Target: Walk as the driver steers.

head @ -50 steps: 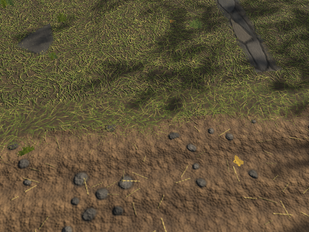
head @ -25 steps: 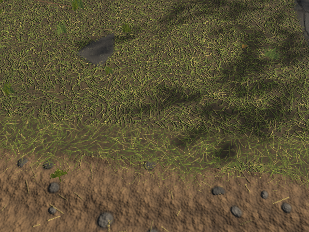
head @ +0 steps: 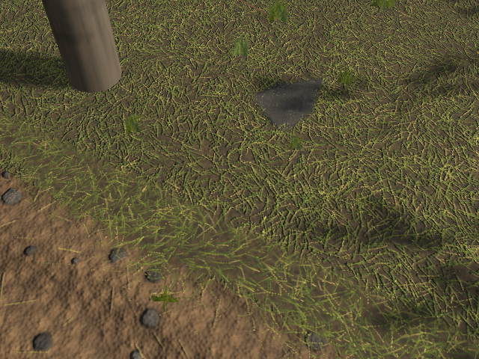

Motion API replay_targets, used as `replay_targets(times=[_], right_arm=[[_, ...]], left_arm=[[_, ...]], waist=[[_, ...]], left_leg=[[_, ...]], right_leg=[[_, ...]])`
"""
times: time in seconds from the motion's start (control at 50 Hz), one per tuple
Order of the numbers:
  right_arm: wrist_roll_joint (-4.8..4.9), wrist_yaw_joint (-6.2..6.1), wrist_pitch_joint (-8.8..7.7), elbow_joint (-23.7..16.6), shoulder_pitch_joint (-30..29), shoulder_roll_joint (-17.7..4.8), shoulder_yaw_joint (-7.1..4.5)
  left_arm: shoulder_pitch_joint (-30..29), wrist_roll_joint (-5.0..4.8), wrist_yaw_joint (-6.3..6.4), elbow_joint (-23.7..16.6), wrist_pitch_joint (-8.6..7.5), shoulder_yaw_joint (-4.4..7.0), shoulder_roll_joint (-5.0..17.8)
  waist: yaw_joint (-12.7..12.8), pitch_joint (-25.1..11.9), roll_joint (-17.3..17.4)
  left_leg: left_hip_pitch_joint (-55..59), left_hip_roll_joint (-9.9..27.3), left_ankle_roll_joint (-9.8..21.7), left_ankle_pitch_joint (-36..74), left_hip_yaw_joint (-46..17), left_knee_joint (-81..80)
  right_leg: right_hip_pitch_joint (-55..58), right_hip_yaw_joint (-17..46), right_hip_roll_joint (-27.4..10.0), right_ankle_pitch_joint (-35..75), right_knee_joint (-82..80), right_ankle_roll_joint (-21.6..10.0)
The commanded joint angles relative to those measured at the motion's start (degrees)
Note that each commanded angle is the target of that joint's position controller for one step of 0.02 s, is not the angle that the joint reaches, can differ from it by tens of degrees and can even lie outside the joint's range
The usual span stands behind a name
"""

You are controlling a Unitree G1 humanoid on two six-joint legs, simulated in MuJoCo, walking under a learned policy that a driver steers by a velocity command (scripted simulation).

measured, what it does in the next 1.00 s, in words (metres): walks ahead, turning right: right foot, then left foot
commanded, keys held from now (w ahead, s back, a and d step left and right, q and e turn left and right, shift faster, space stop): w+e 1.00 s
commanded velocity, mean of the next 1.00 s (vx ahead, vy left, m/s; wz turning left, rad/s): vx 0.50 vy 0.00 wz -0.43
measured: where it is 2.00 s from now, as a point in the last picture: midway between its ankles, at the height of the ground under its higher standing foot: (385, 215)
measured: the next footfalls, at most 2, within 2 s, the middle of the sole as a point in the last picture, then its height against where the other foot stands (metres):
right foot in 0.46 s outside the picture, level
left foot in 0.96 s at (279, 263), level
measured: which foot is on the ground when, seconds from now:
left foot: down 0.00-0.48, up 0.50-0.94, down 0.96-1.00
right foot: up 0.00-0.44, down 0.46-0.96, up 0.98-1.00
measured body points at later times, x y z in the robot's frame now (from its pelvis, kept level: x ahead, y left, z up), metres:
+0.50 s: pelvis +0.27 -0.04 -0.01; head +0.30 -0.05 +0.44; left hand +0.47 +0.17 -0.13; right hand +0.20 -0.29 -0.15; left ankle +0.08 +0.06 -0.67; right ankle +0.34 -0.10 -0.73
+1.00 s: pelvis +0.55 -0.09 -0.01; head +0.58 -0.10 +0.44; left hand +0.68 +0.18 -0.13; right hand +0.62 -0.40 -0.08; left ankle +0.70 -0.05 -0.73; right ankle +0.35 -0.10 -0.70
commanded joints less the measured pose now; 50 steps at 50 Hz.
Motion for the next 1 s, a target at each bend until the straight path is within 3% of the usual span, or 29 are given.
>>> replay_targets(times=[0.02,0.04,0.08,0.18,0.26,0.34,0.4,0.42,0.44,0.46,0.48,0.5,0.52,0.54,0.56,0.58,0.62,0.66,0.76,0.86,0.9,0.94,0.96,0.98,1.0], right_arm=[[0.71,-1.04,-1.68,0.5,7.5,-5.4,-1.44],[0.71,-0.92,-2.43,0.9,7.7,-4.7,-1.12],[0.87,-0.86,-3.51,2.3,9.1,-5.5,-1.29],[1.02,-1.14,-4.24,4.7,12.7,-5.1,-1.02],[0.98,-1.78,-4.52,6.4,14.5,-4.5,-0.49],[0.74,-2.81,-4.0,9.1,18.4,-5.1,-0.22],[0.47,-3.72,-3.39,9.7,17.4,-7.8,-0.6],[0.23,-3.93,-2.96,9.5,16.3,-8.9,-0.88],[0.05,-3.9,-2.54,9.0,15.4,-9.7,-1.11],[0.47,-3.52,-2.46,7.8,12.9,-10.1,-1.22],[0.75,-2.64,-3.05,5.0,14.3,-4.7,-0.06],[0.97,-1.79,-3.55,2.0,13.0,-5.2,-0.33],[0.31,-1.4,-4.24,1.2,8.4,-6.1,-0.17],[0.92,-1.15,-4.92,0.5,7.6,-6.3,-0.05],[0.77,-1.22,-4.79,1.1,8.2,-6.2,-0.18],[-0.23,-1.22,-3.74,1.1,8.9,-5.9,-0.05],[-1.22,-0.77,-1.57,1.0,10.3,-4.7,0.24],[-1.13,-0.49,-0.65,-0.3,8.1,-4.1,0.41],[-0.6,-0.17,-0.57,-4.6,-3.8,-4.0,0.83],[0.06,0.11,-1.62,-7.5,-10.9,-4.9,1.32],[0.24,-0.05,-2.14,-7.3,-8.1,-6.4,0.98],[0.36,-0.89,-2.81,-4.2,2.5,-8.9,-0.12],[-0.23,-1.62,-3.59,-2.5,10.2,-10.9,-0.92],[-1.68,-2.71,-3.72,-2.7,18.4,-15.6,-2.03],[-1.62,-2.48,-2.77,-2.9,15.2,-18.7,-2.89]], left_arm=[[3.2,0.68,-0.6,-2.5,0.16,0.98,5.5],[4.4,0.95,-0.95,-1.5,1.05,1.13,5.4],[3.7,0.69,-1.65,-1.1,1.85,1.42,4.7],[-5.1,0.55,-2.01,-2.7,2.03,1.7,3.9],[-11.4,0.95,-2.5,-4.4,1.55,0.82,2.4],[-17.1,1.22,-3.14,-7.1,1.29,-0.13,1.3],[-12.5,1.3,-2.7,-6.6,1.5,0.38,2.8],[-7.9,1.39,-2.43,-5.5,1.44,0.89,3.8],[-1.7,1.59,-2.1,-3.7,1.11,1.78,5.6],[6.6,2.25,-1.51,-1.5,0.66,3.06,8.0],[8.7,2.24,-0.53,-1.2,0.94,4.96,14.5],[6.2,0.57,-0.81,-2.2,1.34,5.56,16.7],[3.8,-0.58,-0.58,-1.9,1.6,5.25,14.4],[1.1,-0.57,-0.34,-2.1,1.64,4.44,11.3],[-1.5,-0.27,-0.25,-2.3,1.48,3.75,8.8],[-2.9,-0.55,0.01,-2.5,1.07,3.31,7.6],[-2.8,-0.7,-0.09,-2.5,-0.12,3.11,7.9],[-1.2,-0.69,-0.19,-2.2,-0.76,3.56,9.7],[4.3,-0.72,-0.04,-1.7,-0.33,3.84,10.3],[7.3,0.2,0.6,-2.1,-0.01,4.15,11.4],[4.9,0.45,1.02,-3.1,-0.14,4.38,12.3],[1.2,0.49,0.69,-4.2,-0.56,4.51,13.3],[0.6,-0.07,0.09,-4.4,-1.01,4.13,12.1],[2.3,-1.39,-0.22,-6.5,-1.47,2.7,7.0],[8.3,-1.38,-0.25,-8.0,-1.14,2.24,5.6]], waist=[[-1.8,-5.7,2.5],[-1.4,-5.4,3.0],[-1.0,-3.9,3.1],[-3.1,0.3,3.8],[-4.5,1.7,3.9],[-6.0,2.6,3.9],[-3.0,-1.5,6.6],[-0.7,-4.0,7.3],[2.1,-7.5,7.2],[7.0,-11.3,4.3],[5.0,-15.6,-6.6],[2.9,-19.0,-9.5],[2.8,-11.6,-1.5],[0.8,-5.8,1.1],[-2.0,-2.0,4.1],[-3.7,-1.1,3.8],[-4.9,-2.7,1.5],[-4.7,-2.8,0.3],[0.1,-2.0,-2.8],[2.8,-2.2,-3.5],[0.5,-2.5,-4.1],[-4.7,-6.4,-3.4],[-8.7,-11.1,0.2],[-10.7,-20.2,8.1],[-5.4,-22.3,20.0]], left_leg=[[15.6,17.4,6.2,20.3,-16.5,-19.0],[13.5,16.7,5.4,21.3,-14.3,-20.3],[13.4,15.7,4.2,22.5,-10.7,-22.5],[17.4,14.4,0.5,22.1,-3.9,-25.6],[20.8,14.5,-0.3,27.8,0.7,-25.4],[27.4,16.1,-1.0,40.1,4.0,-21.8],[30.8,17.3,-2.1,64.7,6.3,-11.0],[30.3,17.9,-2.0,68.6,6.8,-3.9],[27.5,18.1,-1.6,65.4,6.7,5.9],[19.0,16.4,-1.8,51.8,7.6,20.7],[0.1,9.1,-3.5,8.1,7.7,40.9],[-17.2,-0.6,-4.7,-18.5,-3.5,54.4],[-22.6,4.7,-4.2,-12.0,-9.3,52.2],[-21.1,6.7,-4.5,-7.5,-8.4,47.3],[-18.1,8.5,-5.0,-6.1,-7.9,42.0],[-14.9,9.4,-6.2,-5.9,-7.8,38.6],[-11.2,9.8,-8.0,-5.2,-6.6,34.5],[-12.0,9.8,-9.2,-2.3,-5.3,29.8],[-16.6,8.8,-10.3,8.2,-4.7,14.7],[-16.0,6.0,-8.9,9.6,-5.5,4.4],[-9.4,5.1,-7.5,7.3,-6.7,-0.1],[6.3,2.4,-5.5,3.6,-5.8,-3.8],[18.2,5.8,-3.6,3.6,-8.4,-6.8],[32.3,20.9,-0.3,-10.4,-24.8,-9.5],[36.6,30.5,5.1,-12.0,-49.6,-16.9]], right_leg=[[-12.6,5.0,-2.7,4.8,-0.4,-0.8],[-10.5,5.4,-2.1,5.4,-1.3,-0.7],[-12.3,6.2,-1.0,8.3,-3.1,-0.8],[-21.7,7.0,0.5,18.7,-11.2,-0.6],[-21.8,3.0,1.4,24.0,-21.8,-0.9],[-20.3,-2.6,3.2,21.4,-30.7,-3.4],[-11.8,-6.2,8.2,13.1,-32.4,-7.1],[-6.9,-6.2,9.7,10.2,-33.0,-8.7],[0.7,-4.7,10.7,8.4,-35.2,-10.5],[13.2,0.2,8.8,9.4,-41.2,-13.2],[28.1,21.7,-6.7,9.8,-41.7,-19.0],[35.8,48.4,-14.9,14.1,-49.3,-27.1],[30.5,39.7,-13.5,13.2,-51.6,-24.7],[22.2,33.6,-11.8,15.7,-53.5,-22.1],[15.6,28.4,-8.7,20.8,-54.7,-19.1],[11.2,24.4,-5.9,25.4,-55.3,-17.7],[7.7,20.0,-2.7,31.7,-55.9,-16.8],[6.6,18.0,-0.9,34.3,-56.3,-16.2],[11.2,18.9,1.1,33.3,-55.2,-12.8],[18.1,23.2,-1.1,37.1,-50.9,-12.3],[17.4,25.2,-2.1,38.1,-48.6,-10.5],[13.4,24.8,-0.1,45.1,-39.7,-8.1],[9.0,21.7,3.9,41.4,-28.1,-6.6],[-0.5,15.9,8.4,22.1,-11.0,-4.9],[-14.5,11.1,14.2,-10.8,-1.0,-4.1]])
Keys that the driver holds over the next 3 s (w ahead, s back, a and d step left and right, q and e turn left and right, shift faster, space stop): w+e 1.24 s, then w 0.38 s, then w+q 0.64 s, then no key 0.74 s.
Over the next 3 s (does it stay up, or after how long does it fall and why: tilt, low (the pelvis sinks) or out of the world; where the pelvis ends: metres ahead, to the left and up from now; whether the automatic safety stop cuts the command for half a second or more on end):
stays up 1.21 -0.61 0.01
